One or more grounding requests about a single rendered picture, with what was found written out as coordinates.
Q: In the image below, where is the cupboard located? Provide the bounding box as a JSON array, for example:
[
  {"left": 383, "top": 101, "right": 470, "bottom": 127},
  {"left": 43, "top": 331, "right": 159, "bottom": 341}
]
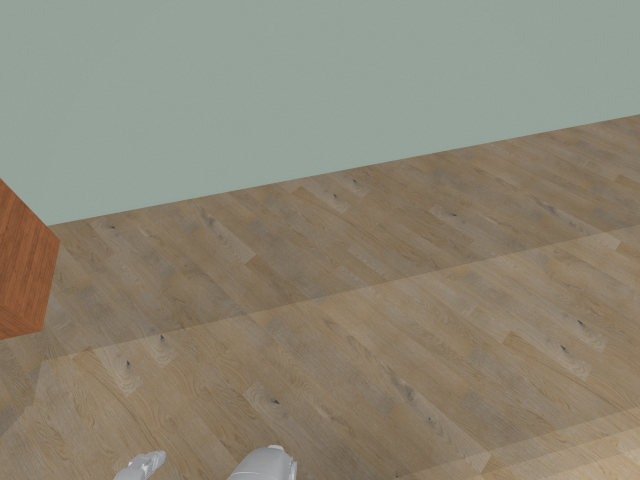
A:
[{"left": 0, "top": 178, "right": 60, "bottom": 340}]

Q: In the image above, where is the left robot hand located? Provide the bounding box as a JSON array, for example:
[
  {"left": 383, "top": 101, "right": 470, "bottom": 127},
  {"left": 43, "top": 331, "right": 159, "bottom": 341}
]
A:
[{"left": 114, "top": 450, "right": 166, "bottom": 480}]

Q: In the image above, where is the robot left thigh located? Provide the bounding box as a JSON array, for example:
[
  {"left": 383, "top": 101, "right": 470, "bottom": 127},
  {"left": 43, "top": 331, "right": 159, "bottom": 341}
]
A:
[{"left": 227, "top": 448, "right": 297, "bottom": 480}]

